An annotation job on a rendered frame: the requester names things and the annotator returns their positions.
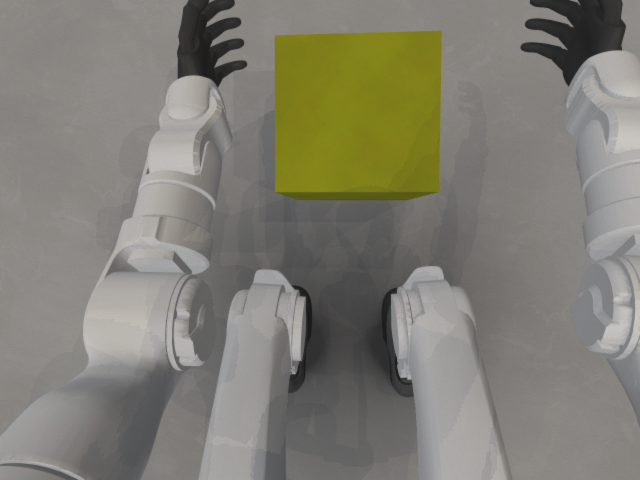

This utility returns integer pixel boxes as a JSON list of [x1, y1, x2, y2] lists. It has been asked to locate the left robot forearm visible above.
[[83, 75, 233, 354]]

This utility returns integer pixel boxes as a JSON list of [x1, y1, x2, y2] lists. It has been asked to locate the left robot hand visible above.
[[177, 0, 247, 87]]

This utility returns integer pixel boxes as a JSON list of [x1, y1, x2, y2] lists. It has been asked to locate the right robot upper arm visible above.
[[572, 254, 640, 428]]

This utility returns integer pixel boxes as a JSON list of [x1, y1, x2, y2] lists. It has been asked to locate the left robot upper arm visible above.
[[0, 271, 217, 480]]

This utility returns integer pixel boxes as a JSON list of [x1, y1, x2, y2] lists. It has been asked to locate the robot right shin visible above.
[[397, 266, 476, 378]]

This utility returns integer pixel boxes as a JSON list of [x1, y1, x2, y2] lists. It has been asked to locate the right robot hand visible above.
[[520, 0, 626, 86]]

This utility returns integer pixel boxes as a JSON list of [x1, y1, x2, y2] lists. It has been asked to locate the left robot foot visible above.
[[288, 286, 312, 393]]

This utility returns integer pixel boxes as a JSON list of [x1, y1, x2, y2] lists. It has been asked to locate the carton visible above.
[[275, 31, 442, 200]]

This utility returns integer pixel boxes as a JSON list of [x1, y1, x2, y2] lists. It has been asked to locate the right robot forearm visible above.
[[563, 50, 640, 261]]

